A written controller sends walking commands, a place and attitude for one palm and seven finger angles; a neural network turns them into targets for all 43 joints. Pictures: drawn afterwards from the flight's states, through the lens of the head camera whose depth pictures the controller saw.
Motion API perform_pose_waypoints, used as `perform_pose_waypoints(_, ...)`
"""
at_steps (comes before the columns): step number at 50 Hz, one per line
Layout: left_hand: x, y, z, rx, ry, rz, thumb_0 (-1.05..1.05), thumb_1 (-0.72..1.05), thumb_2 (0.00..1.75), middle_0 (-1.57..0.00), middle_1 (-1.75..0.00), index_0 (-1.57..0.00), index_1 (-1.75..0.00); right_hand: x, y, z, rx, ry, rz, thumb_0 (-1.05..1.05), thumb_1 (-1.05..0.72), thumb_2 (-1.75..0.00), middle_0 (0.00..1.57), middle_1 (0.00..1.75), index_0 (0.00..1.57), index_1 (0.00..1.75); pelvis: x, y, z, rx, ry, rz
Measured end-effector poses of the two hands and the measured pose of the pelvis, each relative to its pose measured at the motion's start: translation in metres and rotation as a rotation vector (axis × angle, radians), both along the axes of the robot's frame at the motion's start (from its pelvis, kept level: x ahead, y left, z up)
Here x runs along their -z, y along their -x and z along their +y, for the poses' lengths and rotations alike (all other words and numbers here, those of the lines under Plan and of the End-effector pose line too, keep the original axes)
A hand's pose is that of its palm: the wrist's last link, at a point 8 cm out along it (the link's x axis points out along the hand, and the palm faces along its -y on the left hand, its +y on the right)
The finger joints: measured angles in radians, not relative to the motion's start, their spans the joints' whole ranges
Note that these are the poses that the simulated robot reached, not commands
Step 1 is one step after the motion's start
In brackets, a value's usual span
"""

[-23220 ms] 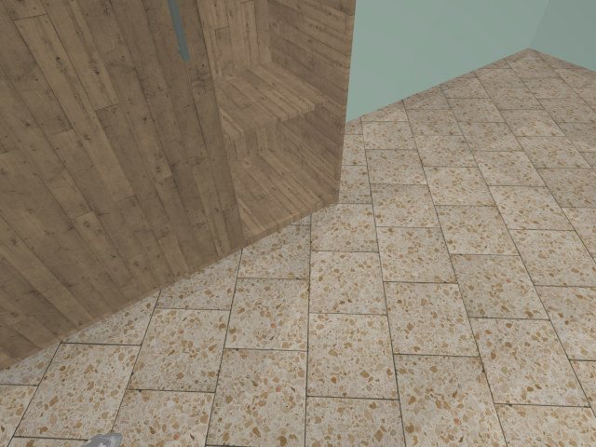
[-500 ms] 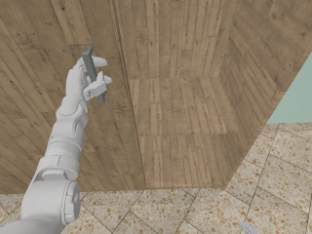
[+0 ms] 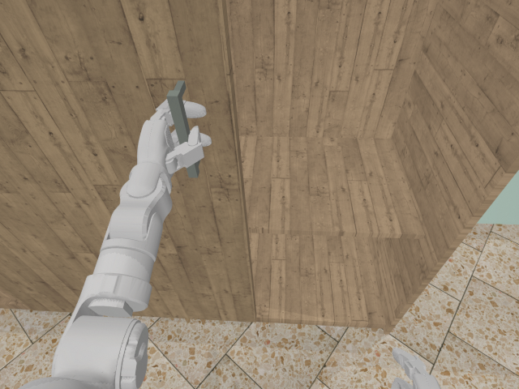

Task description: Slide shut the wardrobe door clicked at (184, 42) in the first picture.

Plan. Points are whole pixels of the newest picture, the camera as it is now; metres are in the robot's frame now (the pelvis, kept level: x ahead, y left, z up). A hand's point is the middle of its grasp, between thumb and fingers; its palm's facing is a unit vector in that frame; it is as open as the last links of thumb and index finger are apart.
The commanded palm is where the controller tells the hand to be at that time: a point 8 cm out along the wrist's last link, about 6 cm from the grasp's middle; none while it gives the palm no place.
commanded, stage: tug the door sideways, standing still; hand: left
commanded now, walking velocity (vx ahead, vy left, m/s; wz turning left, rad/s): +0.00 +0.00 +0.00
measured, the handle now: (187, 132) +0.47 +0.15 +0.17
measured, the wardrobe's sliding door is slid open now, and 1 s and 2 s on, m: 0.48 0.41 0.14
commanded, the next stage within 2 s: step sideways, sliding the door along in 0.30 s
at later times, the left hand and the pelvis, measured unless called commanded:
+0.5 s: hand (216, 150) +0.42 +0.09 +0.17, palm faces +0.01 -0.99 -0.15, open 5.6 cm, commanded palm +0.40 +0.13 +0.17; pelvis -0.02 +0.00 +0.00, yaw +0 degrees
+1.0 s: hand (248, 152) +0.42 +0.05 +0.17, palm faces +0.13 -0.99 -0.10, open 5.7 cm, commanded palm +0.40 +0.06 +0.17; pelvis -0.02 -0.09 -0.02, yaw +3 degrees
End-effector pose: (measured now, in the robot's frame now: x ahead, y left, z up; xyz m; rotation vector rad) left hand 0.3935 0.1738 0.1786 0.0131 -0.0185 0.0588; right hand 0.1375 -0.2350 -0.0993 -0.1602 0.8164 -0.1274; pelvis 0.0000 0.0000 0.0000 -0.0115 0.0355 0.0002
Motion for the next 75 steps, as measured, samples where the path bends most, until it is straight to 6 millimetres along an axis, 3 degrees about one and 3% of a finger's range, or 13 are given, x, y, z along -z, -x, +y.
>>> perform_pose_waypoints(7,0.000,0.001,-0.004,-0.017,-0.008,-0.004,0.01,0.81,0.85,-0.40,-1.40,-0.36,-1.40,0.004,0.005,0.012,-0.032,-0.021,0.013,0.01,-0.91,-0.90,0.20,0.30,0.20,0.30,0.001,0.004,0.001,-0.012,-0.001,-0.005)
perform_pose_waypoints(22,0.001,0.001,-0.025,0.005,-0.049,-0.034,0.01,0.82,0.84,-0.40,-1.40,-0.30,-1.40,0.022,0.042,0.017,-0.053,-0.038,0.115,0.01,-0.91,-0.90,0.20,0.30,0.20,0.30,0.002,0.011,0.006,-0.022,-0.004,0.002)
perform_pose_waypoints(30,0.004,-0.004,-0.031,0.071,-0.182,-0.133,-0.04,0.74,0.81,-0.47,-1.40,-0.33,-1.40,0.024,0.042,-0.002,0.032,-0.005,0.098,0.01,-0.91,-0.90,0.20,0.30,0.20,0.30,0.009,0.019,-0.004,0.026,-0.024,-0.015)
perform_pose_waypoints(40,0.005,-0.002,-0.052,-0.002,-0.197,-0.141,-0.05,0.74,0.84,-0.48,-1.41,-0.33,-1.40,0.037,0.031,-0.044,0.012,-0.029,0.175,0.01,-0.91,-0.90,0.20,0.30,0.20,0.30,0.013,0.015,-0.053,-0.031,-0.009,-0.057)
perform_pose_waypoints(46,0.008,-0.001,-0.067,-0.045,-0.133,-0.164,-0.03,0.77,0.86,-0.47,-1.40,-0.30,-1.40,0.025,0.012,-0.074,-0.032,0.028,0.159,0.01,-0.91,-0.90,0.20,0.30,0.20,0.30,0.010,0.016,-0.077,-0.053,-0.044,-0.047)
perform_pose_waypoints(51,0.011,0.000,-0.079,-0.063,-0.110,-0.200,-0.02,0.80,0.86,-0.45,-1.40,-0.25,-1.40,0.028,-0.011,-0.091,-0.039,0.016,0.112,0.01,-0.91,-0.90,0.20,0.30,0.20,0.30,0.019,0.016,-0.096,-0.055,-0.051,-0.057)
perform_pose_waypoints(58,0.013,0.001,-0.104,-0.145,-0.120,-0.214,-0.02,0.83,0.87,-0.45,-1.40,-0.17,-1.40,0.044,-0.038,-0.105,-0.128,-0.070,0.113,0.01,-0.91,-0.90,0.20,0.30,0.20,0.30,0.028,0.002,-0.145,-0.087,0.009,-0.123)
perform_pose_waypoints(62,0.013,0.002,-0.121,-0.178,-0.090,-0.205,-0.02,0.83,0.88,-0.45,-1.40,-0.17,-1.40,0.040,-0.055,-0.119,-0.171,-0.059,0.139,0.01,-0.91,-0.90,0.20,0.30,0.20,0.30,0.020,-0.006,-0.169,-0.141,-0.016,-0.115)
perform_pose_waypoints(68,0.015,0.001,-0.145,-0.162,-0.063,-0.243,0.00,0.83,0.88,-0.44,-1.41,-0.19,-1.40,0.027,-0.092,-0.139,-0.212,-0.024,0.090,0.01,-0.91,-0.90,0.20,0.30,0.20,0.30,0.017,-0.019,-0.188,-0.156,-0.033,-0.070)
perform_pose_waypoints(75,0.016,0.001,-0.180,-0.167,-0.093,-0.284,0.00,0.83,0.88,-0.45,-1.41,-0.16,-1.40,0.024,-0.137,-0.158,-0.293,-0.077,0.018,0.01,-0.91,-0.90,0.20,0.30,0.20,0.30,0.021,-0.038,-0.229,-0.140,-0.011,-0.091)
